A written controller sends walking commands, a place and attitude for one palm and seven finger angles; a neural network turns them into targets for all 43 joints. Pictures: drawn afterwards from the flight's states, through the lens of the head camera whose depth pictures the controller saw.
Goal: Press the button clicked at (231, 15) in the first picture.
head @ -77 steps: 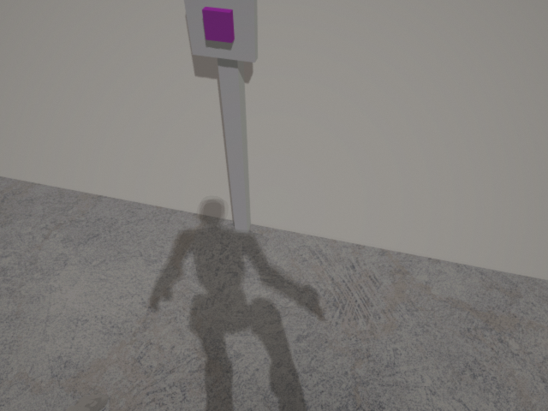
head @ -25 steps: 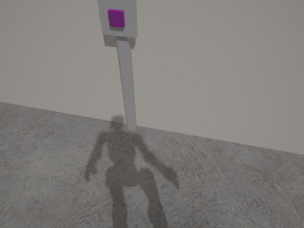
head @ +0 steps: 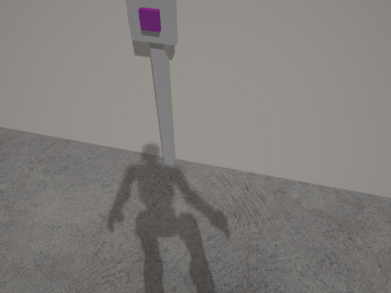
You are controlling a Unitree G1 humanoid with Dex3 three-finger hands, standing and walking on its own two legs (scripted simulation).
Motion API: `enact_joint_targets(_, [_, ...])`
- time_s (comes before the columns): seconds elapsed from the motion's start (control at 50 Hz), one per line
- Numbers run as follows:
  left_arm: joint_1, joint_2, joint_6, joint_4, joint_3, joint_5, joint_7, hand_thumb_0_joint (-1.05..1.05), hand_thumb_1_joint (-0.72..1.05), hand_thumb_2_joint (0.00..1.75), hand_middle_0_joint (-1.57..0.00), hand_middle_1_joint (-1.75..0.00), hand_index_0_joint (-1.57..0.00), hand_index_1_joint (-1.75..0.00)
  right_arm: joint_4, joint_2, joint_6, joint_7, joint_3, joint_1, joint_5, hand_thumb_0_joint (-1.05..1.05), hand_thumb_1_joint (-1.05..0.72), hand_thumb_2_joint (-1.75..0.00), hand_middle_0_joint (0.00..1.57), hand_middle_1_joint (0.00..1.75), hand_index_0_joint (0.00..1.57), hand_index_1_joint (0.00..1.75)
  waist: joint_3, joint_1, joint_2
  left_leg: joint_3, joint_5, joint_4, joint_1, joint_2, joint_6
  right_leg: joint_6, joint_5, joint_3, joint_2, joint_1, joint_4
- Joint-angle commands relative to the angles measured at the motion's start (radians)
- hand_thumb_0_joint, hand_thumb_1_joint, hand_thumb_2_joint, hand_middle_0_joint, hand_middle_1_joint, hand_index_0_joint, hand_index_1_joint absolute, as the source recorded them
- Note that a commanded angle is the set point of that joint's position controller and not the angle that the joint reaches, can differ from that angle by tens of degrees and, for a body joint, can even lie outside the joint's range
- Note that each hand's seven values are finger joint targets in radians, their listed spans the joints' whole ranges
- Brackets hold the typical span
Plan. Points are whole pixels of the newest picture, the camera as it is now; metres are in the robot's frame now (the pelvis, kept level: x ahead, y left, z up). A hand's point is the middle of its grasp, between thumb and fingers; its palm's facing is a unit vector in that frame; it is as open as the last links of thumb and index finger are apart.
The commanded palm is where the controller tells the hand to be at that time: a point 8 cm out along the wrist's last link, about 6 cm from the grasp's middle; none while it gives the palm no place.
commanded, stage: turn to face it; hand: left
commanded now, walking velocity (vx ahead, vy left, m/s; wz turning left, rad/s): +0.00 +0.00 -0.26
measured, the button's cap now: (150, 19) +0.96 +0.23 +0.14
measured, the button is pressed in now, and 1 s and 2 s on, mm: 0 0 0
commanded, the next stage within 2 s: take the last steps up to it in 0.20 s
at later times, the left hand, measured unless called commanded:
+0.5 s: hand out of the picture +0.06 +0.19 -0.18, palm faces -0.04 -0.98 -0.20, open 7.3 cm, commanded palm none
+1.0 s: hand (134, 240) +0.28 +0.18 -0.18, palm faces -0.13 -0.98 -0.15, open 7.4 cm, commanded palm none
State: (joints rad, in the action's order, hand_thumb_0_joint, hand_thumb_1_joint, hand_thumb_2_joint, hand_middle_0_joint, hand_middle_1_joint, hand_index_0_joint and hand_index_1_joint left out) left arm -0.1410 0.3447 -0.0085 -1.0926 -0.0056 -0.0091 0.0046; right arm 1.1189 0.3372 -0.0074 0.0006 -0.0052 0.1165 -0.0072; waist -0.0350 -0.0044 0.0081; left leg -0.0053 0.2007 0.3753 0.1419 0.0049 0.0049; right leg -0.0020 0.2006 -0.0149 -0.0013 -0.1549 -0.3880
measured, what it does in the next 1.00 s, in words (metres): walks ahead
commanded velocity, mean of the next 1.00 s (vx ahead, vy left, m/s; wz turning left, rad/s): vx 0.22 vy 0.07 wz -0.08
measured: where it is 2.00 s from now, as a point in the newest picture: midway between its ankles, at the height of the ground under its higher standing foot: (182, 254)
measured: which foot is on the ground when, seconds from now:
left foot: down 0.00-1.00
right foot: down 0.00-0.62, up 0.64-1.00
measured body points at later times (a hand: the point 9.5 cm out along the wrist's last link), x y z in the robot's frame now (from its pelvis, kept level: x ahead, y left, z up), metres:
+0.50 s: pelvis +0.02 +0.01 -0.01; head +0.01 +0.01 +0.44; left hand +0.06 +0.25 -0.16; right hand +0.02 -0.24 -0.16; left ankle +0.00 +0.12 -0.74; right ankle +0.01 -0.12 -0.75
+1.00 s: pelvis +0.16 +0.03 -0.02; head +0.20 +0.03 +0.43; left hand +0.29 +0.24 -0.17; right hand +0.00 -0.13 -0.16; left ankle +0.02 +0.12 -0.75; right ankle +0.26 -0.08 -0.73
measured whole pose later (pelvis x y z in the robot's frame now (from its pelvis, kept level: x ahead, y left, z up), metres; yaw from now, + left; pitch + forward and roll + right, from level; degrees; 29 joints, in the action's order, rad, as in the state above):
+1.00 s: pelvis +0.16 +0.03 -0.02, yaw -6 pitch +0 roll +0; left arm -0.12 0.15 -0.01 -1.01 0.05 -0.02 0.02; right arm 1.20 0.07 -0.07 0.03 0.00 0.53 -0.02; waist -0.07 0.05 0.00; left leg -0.14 0.43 0.33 -0.10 -0.03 -0.04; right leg 0.04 0.25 0.14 -0.06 -0.50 -0.70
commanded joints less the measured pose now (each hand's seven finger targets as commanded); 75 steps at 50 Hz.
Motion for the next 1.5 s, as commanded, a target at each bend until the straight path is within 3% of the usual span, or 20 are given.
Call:
enact_joint_targets(0.0, [0.046, 0.204, -0.020, 0.065, 0.039, -0.003, -0.015, 0.00, 0.90, 0.90, -0.20, -0.30, -0.20, -0.30, -0.062, 0.211, -0.025, 0.011, 0.042, -0.050, -0.001, 0.00, -0.90, -0.90, 0.20, 0.30, 0.20, 0.30, 0.061, 0.006, -0.006, 0.091, -0.098, -0.070, -0.028, 0.117, -0.030, 0.033, -0.103, -0.105, -0.114, -0.008, 0.072])
enact_joint_targets(0.28, [-0.047, 0.074, 0.026, 0.108, 0.032, -0.008, -0.020, 0.00, 0.90, 0.90, -0.20, -0.30, -0.20, -0.30, -0.101, 0.080, 0.002, 0.023, 0.044, 0.035, -0.004, 0.00, -0.90, -0.90, 0.20, 0.30, 0.20, 0.30, 0.050, 0.008, -0.023, 0.026, -0.077, 0.019, 0.004, 0.141, -0.020, 0.019, -0.179, -0.132, -0.073, -0.105, -0.060])
enact_joint_targets(0.36, [-0.098, 0.066, 0.018, 0.094, 0.036, -0.016, -0.011, 0.00, 0.90, 0.90, -0.20, -0.30, -0.20, -0.30, -0.086, 0.059, 0.003, 0.005, 0.039, 0.066, -0.013, 0.00, -0.90, -0.90, 0.20, 0.30, 0.20, 0.30, -0.004, -0.011, 0.009, 0.026, 0.318, 0.005, 0.096, 0.096, -0.022, 0.050, 0.310, -0.191, -0.073, -0.116, 0.026])
enact_joint_targets(0.48, [-0.223, 0.088, -0.006, 0.084, 0.080, -0.012, -0.019, 0.00, 0.90, 0.90, -0.20, -0.30, -0.20, -0.30, -0.090, -0.021, -0.012, -0.002, 0.044, 0.154, -0.014, 0.00, -0.90, -0.90, 0.20, 0.30, 0.20, 0.30, -0.054, -0.025, 0.166, -0.056, 0.238, 0.306, 0.268, 0.036, -0.012, 0.184, 0.447, -0.444, -0.263, -0.048, 0.186])
enact_joint_targets(0.56, [-0.156, 0.011, -0.010, 0.100, 0.082, -0.011, -0.017, 0.00, 0.90, 0.90, -0.20, -0.30, -0.20, -0.30, -0.046, -0.054, -0.037, 0.001, 0.046, 0.317, -0.007, 0.00, -0.90, -0.90, 0.20, 0.30, 0.20, 0.30, -0.040, 0.052, 0.022, -0.022, 0.189, 0.047, -0.048, 0.053, -0.034, 0.124, 0.288, -0.206, -0.138, -0.265, -0.035])
enact_joint_targets(0.6, [-0.084, -0.099, -0.009, 0.144, 0.065, -0.015, -0.012, 0.00, 0.90, 0.90, -0.20, -0.30, -0.20, -0.30, -0.002, 0.046, -0.040, 0.015, 0.074, 0.484, -0.021, 0.00, -0.90, -0.90, 0.20, 0.30, 0.20, 0.30, -0.091, 0.108, -0.338, 0.386, 0.368, -0.224, -0.145, 0.354, -0.152, 0.035, 0.345, 0.083, 0.037, -0.527, -0.503])
enact_joint_targets(0.62, [-0.041, -0.078, -0.015, 0.157, 0.067, -0.020, -0.016, 0.00, 0.90, 0.90, -0.20, -0.30, -0.20, -0.30, 0.003, 0.003, -0.043, 0.023, 0.060, 0.489, -0.016, 0.00, -0.90, -0.90, 0.20, 0.30, 0.20, 0.30, -0.134, 0.102, -0.238, 0.434, 0.311, -0.251, -0.119, 0.383, -0.190, 0.042, 0.310, 0.018, -0.023, -0.579, -0.633])
enact_joint_targets(0.68, [-0.057, -0.115, -0.023, 0.117, 0.066, -0.023, 0.005, 0.00, 0.90, 0.90, -0.20, -0.30, -0.20, -0.30, -0.011, -0.058, -0.064, 0.032, 0.040, 0.434, -0.015, 0.00, -0.90, -0.90, 0.20, 0.30, 0.20, 0.30, -0.129, 0.054, -0.048, 0.259, -0.006, -0.204, -0.118, 0.319, -0.210, 0.027, 0.182, 0.032, -0.101, -0.581, -0.730])
enact_joint_targets(0.92, [0.061, -0.160, -0.022, 0.154, 0.058, -0.017, 0.009, 0.00, 0.90, 0.90, -0.20, -0.30, -0.20, -0.30, 0.070, -0.100, -0.073, 0.042, 0.038, 0.497, -0.015, 0.00, -0.90, -0.90, 0.20, 0.30, 0.20, 0.30, -0.104, 0.040, -0.115, -0.024, -0.593, -0.106, -0.162, 0.228, -0.163, 0.040, 0.054, 0.176, -0.046, -0.359, -0.311])
enact_joint_targets(0.98, [-0.155, -0.121, -0.036, 0.096, 0.076, -0.023, -0.001, 0.00, 0.90, 0.90, -0.20, -0.30, -0.20, -0.30, 0.065, -0.080, -0.071, 0.040, 0.047, 0.453, -0.005, 0.00, -0.90, -0.90, 0.20, 0.30, 0.20, 0.30, -0.002, -0.066, -0.083, -0.064, -0.759, 0.163, -0.100, 0.198, -0.121, 0.067, -0.005, 0.193, 0.005, -0.048, -0.196])
enact_joint_targets(1.0, [-0.305, -0.067, -0.051, 0.059, 0.093, -0.028, -0.007, 0.00, 0.90, 0.90, -0.20, -0.30, -0.20, -0.30, 0.050, -0.082, -0.072, 0.033, 0.049, 0.432, 0.001, 0.00, -0.90, -0.90, 0.20, 0.30, 0.20, 0.30, 0.079, -0.131, -0.041, -0.081, -0.596, 0.392, 0.054, 0.169, -0.088, 0.107, -0.063, 0.094, -0.082, 0.196, -0.153])
enact_joint_targets(1.04, [-0.427, 0.080, -0.057, 0.024, 0.126, -0.005, -0.025, 0.00, 0.90, 0.90, -0.20, -0.30, -0.20, -0.30, -0.009, -0.130, -0.073, 0.025, 0.051, 0.439, 0.008, 0.00, -0.90, -0.90, 0.20, 0.30, 0.20, 0.30, 0.199, -0.114, 0.138, -0.049, 0.343, 0.972, 0.430, -0.005, -0.037, 0.305, -0.180, -0.533, -0.529, 0.393, 0.071])
enact_joint_targets(1.1, [-0.180, -0.064, -0.057, 0.072, 0.085, -0.012, -0.032, 0.00, 0.90, 0.90, -0.20, -0.30, -0.20, -0.30, -0.041, -0.172, -0.037, 0.010, 0.056, 0.293, -0.016, 0.00, -0.90, -0.90, 0.20, 0.30, 0.20, 0.30, -0.074, -0.029, 0.017, 0.036, 0.158, 0.954, 0.455, 0.138, -0.027, 0.207, 0.092, -0.272, -0.420, -0.066, 0.169])
enact_joint_targets(1.18, [-0.138, -0.110, -0.067, 0.085, 0.079, -0.024, -0.029, 0.00, 0.90, 0.90, -0.20, -0.30, -0.20, -0.30, -0.040, -0.210, 0.001, -0.007, 0.060, 0.342, -0.023, 0.00, -0.90, -0.90, 0.20, 0.30, 0.20, 0.30, -0.070, 0.044, 0.081, -0.039, 0.068, 0.721, 0.323, 0.155, 0.015, 0.142, 0.078, -0.009, -0.303, -0.264, 0.219])
enact_joint_targets(1.32, [-0.186, -0.014, -0.060, 0.060, 0.092, -0.023, -0.013, 0.00, 0.90, 0.90, -0.20, -0.30, -0.20, -0.30, -0.133, -0.151, -0.026, -0.035, 0.061, 0.150, -0.017, 0.00, -0.90, -0.90, 0.20, 0.30, 0.20, 0.30, -0.060, -0.007, 0.115, -0.122, 0.021, 0.325, 0.259, 0.113, 0.019, 0.127, 0.055, 0.024, -0.287, -0.123, 0.155])
enact_joint_targets(1.38, [-0.178, -0.006, -0.044, 0.053, 0.098, -0.020, -0.014, 0.00, 0.90, 0.90, -0.20, -0.30, -0.20, -0.30, -0.114, -0.104, -0.039, -0.027, 0.066, 0.230, -0.018, 0.00, -0.90, -0.90, 0.20, 0.30, 0.20, 0.30, -0.031, 0.044, 0.052, -0.164, 0.002, 0.154, 0.035, 0.075, 0.013, 0.090, 0.034, 0.075, -0.245, -0.154, 0.000])
enact_joint_targets(1.4, [-0.202, -0.045, -0.037, 0.054, 0.089, -0.016, -0.011, 0.00, 0.90, 0.90, -0.20, -0.30, -0.20, -0.30, -0.084, -0.043, -0.047, -0.017, 0.079, 0.322, -0.024, 0.00, -0.90, -0.90, 0.20, 0.30, 0.20, 0.30, 0.025, 0.077, -0.088, -0.094, 0.015, 0.076, -0.123, 0.114, -0.006, 0.058, 0.011, 0.129, -0.176, -0.206, -0.215])
enact_joint_targets(1.42, [-0.221, -0.108, -0.035, 0.076, 0.078, -0.005, -0.005, 0.00, 0.90, 0.90, -0.20, -0.30, -0.20, -0.30, -0.065, 0.074, -0.052, -0.004, 0.103, 0.424, -0.036, 0.00, -0.90, -0.90, 0.20, 0.30, 0.20, 0.30, 0.082, 0.104, -0.366, 0.214, -0.038, -0.034, -0.236, 0.347, -0.092, 0.008, 0.279, 0.223, -0.043, -0.365, -0.523])
enact_joint_targets(1.44, [-0.165, -0.110, -0.037, 0.112, 0.068, -0.010, -0.010, 0.00, 0.90, 0.90, -0.20, -0.30, -0.20, -0.30, -0.052, 0.095, -0.041, 0.006, 0.101, 0.466, -0.029, 0.00, -0.90, -0.90, 0.20, 0.30, 0.20, 0.30, 0.083, 0.116, -0.378, 0.346, -0.048, -0.108, -0.236, 0.431, -0.160, 0.013, 0.436, 0.127, -0.024, -0.465, -0.729])
enact_joint_targets(1.48, [-0.119, -0.096, -0.036, 0.092, 0.076, -0.011, -0.008, 0.00, 0.90, 0.90, -0.20, -0.30, -0.20, -0.30, -0.077, 0.010, -0.045, 0.020, 0.075, 0.330, -0.022, 0.00, -0.90, -0.90, 0.20, 0.30, 0.20, 0.30, 0.014, 0.079, -0.211, 0.249, -0.061, -0.120, -0.107, 0.401, -0.173, 0.026, 0.292, 0.055, -0.104, -0.506, -0.867])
